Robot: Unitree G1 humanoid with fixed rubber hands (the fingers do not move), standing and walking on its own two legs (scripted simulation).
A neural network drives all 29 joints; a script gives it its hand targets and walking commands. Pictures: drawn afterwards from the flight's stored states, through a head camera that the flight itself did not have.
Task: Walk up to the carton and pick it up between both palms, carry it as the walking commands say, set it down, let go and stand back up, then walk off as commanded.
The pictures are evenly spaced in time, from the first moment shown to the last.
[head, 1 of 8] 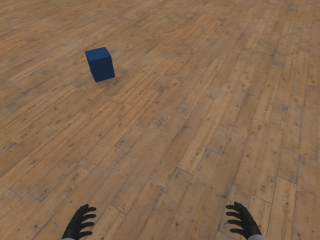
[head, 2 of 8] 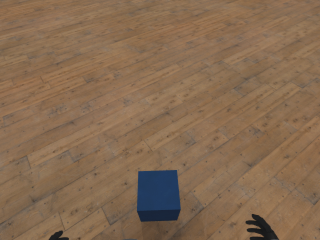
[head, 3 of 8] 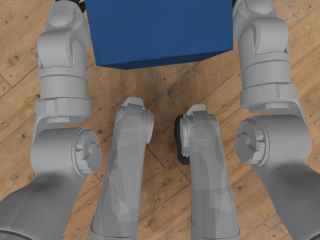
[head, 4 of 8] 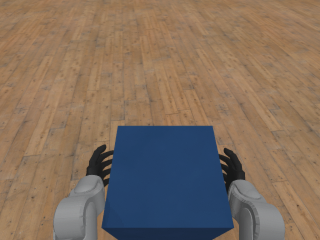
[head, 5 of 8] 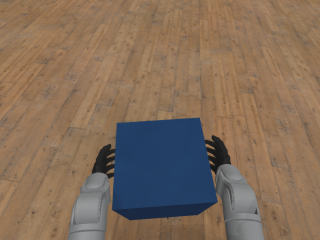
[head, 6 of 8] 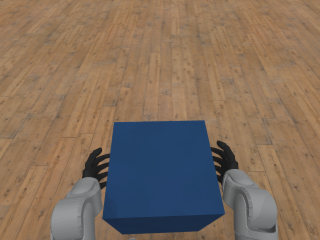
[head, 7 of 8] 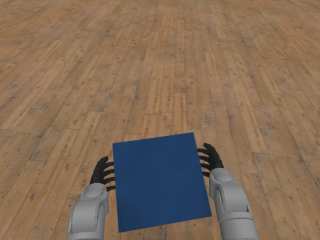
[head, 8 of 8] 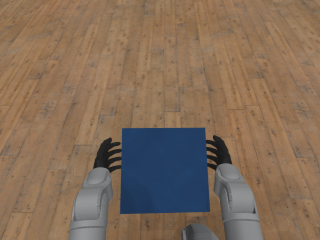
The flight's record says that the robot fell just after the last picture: no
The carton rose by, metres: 0.68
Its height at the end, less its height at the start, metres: +0.51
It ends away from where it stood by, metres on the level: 17.16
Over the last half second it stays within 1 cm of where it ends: no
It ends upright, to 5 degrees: no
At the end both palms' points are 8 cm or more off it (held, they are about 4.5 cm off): no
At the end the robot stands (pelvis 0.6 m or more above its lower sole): yes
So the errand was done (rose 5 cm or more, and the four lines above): no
